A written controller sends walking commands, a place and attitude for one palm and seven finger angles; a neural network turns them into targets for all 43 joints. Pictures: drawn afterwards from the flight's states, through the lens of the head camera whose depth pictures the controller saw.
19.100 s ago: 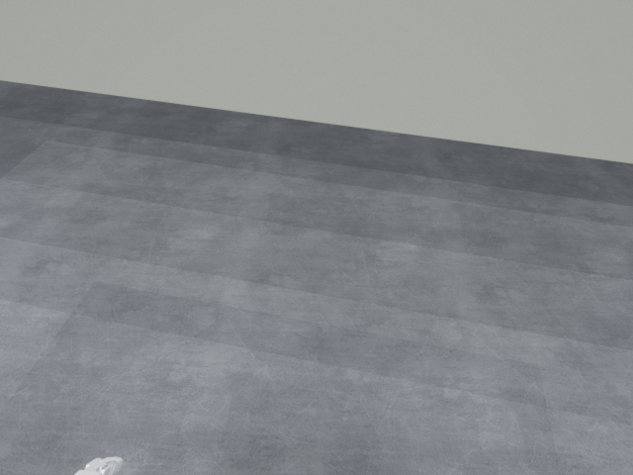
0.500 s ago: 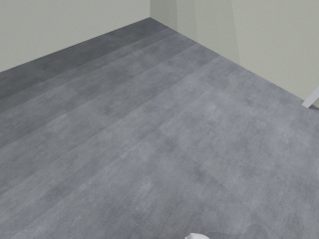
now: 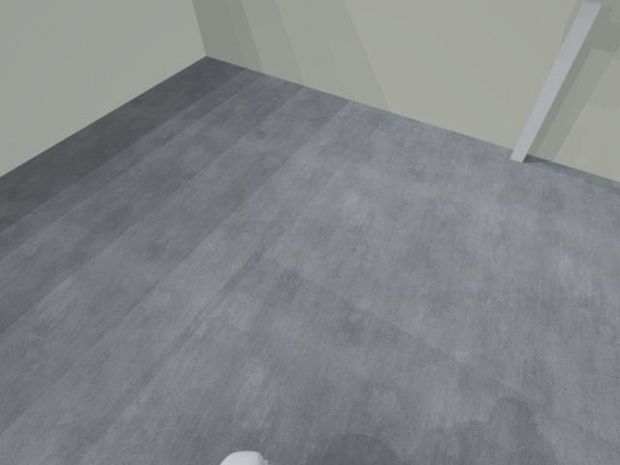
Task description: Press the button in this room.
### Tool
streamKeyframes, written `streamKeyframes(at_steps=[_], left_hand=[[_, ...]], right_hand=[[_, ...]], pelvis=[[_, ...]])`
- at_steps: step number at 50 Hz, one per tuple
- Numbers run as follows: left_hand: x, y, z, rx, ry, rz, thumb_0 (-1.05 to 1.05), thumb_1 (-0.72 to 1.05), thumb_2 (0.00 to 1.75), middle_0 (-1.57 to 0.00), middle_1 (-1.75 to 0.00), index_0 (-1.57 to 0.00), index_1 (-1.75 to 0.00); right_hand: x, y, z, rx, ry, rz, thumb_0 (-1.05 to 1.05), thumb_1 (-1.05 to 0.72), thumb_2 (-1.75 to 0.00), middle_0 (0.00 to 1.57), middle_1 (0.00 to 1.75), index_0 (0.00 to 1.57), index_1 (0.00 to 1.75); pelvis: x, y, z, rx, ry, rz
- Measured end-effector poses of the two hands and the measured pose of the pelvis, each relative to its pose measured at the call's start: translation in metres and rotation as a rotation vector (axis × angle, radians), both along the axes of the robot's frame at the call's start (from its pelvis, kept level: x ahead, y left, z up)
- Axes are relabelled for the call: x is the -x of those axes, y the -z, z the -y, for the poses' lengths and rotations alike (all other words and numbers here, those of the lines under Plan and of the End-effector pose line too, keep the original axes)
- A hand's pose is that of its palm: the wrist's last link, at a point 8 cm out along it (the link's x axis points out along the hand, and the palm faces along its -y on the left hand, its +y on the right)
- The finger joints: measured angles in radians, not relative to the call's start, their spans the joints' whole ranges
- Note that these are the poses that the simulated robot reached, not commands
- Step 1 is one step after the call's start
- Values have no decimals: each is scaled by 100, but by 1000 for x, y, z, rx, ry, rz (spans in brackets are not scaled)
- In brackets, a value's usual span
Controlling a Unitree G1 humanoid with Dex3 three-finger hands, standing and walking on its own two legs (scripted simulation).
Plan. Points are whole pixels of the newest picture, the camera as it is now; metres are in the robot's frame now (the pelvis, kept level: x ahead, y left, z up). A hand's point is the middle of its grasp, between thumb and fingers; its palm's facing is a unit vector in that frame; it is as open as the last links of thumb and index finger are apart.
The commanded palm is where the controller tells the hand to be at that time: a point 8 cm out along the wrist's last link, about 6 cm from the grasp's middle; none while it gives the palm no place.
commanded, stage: turn or walk to find it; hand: left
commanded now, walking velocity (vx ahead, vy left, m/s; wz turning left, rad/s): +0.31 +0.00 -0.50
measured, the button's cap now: out of the picture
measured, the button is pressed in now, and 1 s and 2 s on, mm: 0 0 0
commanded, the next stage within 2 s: stand and wait in 1.40 s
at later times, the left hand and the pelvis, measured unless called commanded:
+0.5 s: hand (201, 418) +0.21 +0.20 -0.17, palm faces -0.22 -0.95 -0.20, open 7.4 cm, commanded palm none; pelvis +0.10 +0.01 +0.00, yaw -16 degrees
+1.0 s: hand (310, 315) +0.39 +0.03 -0.16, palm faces -0.34 -0.91 -0.24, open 7.2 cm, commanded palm none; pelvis +0.27 -0.13 +0.00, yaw -23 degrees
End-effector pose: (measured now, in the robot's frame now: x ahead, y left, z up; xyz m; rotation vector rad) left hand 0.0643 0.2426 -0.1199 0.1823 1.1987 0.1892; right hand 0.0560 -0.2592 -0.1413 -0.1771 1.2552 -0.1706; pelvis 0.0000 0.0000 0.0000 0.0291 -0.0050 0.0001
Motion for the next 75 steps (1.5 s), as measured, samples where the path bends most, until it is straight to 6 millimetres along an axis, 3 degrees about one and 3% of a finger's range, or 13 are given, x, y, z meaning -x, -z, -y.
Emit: streamKeyframes(at_steps=[8, 13, 18, 23, 30, 34, 37, 40, 48, 57, 64, 68, 75], left_hand=[[27, 17, -31, 26, -12, -103, 0, 90, 90, -20, -30, -20, -30], [10, 28, -52, 38, 37, -158, 1, 90, 90, -20, -30, -20, -30], [-47, 19, -52, 35, 114, -114, 1, 91, 90, -19, -30, -20, -30], [-120, 19, -27, 29, 215, -75, 1, 91, 90, -19, -30, -20, -30], [-248, 27, 67, 46, 419, 3, 1, 91, 90, -19, -30, -19, -30], [-309, 35, 128, 52, 496, 111, 0, 91, 90, -19, -30, -20, -30], [-323, 29, 154, 62, 493, 120, 0, 91, 90, -19, -30, -20, -30], [-321, 20, 167, 57, 484, 77, 0, 91, 90, -19, -30, -20, -30], [-339, 3, 161, -7, 423, 27, -2, 94, 90, -20, -30, -20, -30], [-324, 21, 160, 20, 313, -178, 0, 91, 90, -20, -30, -20, -30], [-320, 40, 152, 46, 236, -423, 0, 91, 90, -20, -30, -20, -30], [-367, 42, 154, 49, 277, -447, 0, 91, 90, -20, -30, -20, -30], [-520, 35, 191, 46, 391, -209, 1, 91, 90, -19, -30, -20, -30]], right_hand=[[-37, -21, -23, 34, -2, 126, 1, -91, -90, 20, 30, 20, 30], [-32, -24, -39, 59, 54, 170, 0, -90, -90, 20, 30, 20, 30], [3, -20, -51, 36, 152, 66, 0, -90, -90, 20, 30, 20, 30], [43, -9, -62, -12, 279, -74, 0, -90, -90, 20, 30, 20, 30], [90, 6, -70, -109, 465, -309, 1, -90, -90, 20, 30, 20, 30], [93, 19, -54, -165, 535, -419, 1, -90, -90, 20, 30, 20, 30], [60, 20, -24, -156, 538, -378, 1, -90, -90, 20, 30, 20, 30], [7, 19, 14, -122, 508, -259, 1, -91, -90, 20, 30, 20, 30], [-140, 6, 87, -73, 437, 37, 0, -91, -90, 20, 30, 19, 30], [-277, -4, 123, -52, 324, 121, 0, -91, -90, 20, 30, 19, 30], [-389, 2, 134, 1, 255, 175, 1, -91, -90, 20, 30, 20, 30], [-403, 0, 130, 13, 319, 179, 0, -91, -90, 20, 30, 20, 30], [-362, -5, 123, 12, 478, 3, -1, -95, -90, 20, 30, 20, 30]], pelvis=[[-14, 2, -24, 19, 70, -18], [-30, 6, -39, 38, 132, -3], [-56, -1, -38, 41, 192, 2], [-85, 2, -23, 32, 255, -2], [-133, 18, 20, 20, 334, -17], [-162, 34, 58, 15, 368, -7], [-177, 27, 76, 9, 369, 13], [-196, 15, 89, 8, 384, 18], [-251, 0, 120, 22, 404, 5], [-330, 3, 138, 42, 396, -9], [-411, 22, 138, 47, 400, -10], [-447, 20, 139, 38, 443, 13], [-498, 5, 156, 26, 468, 16]])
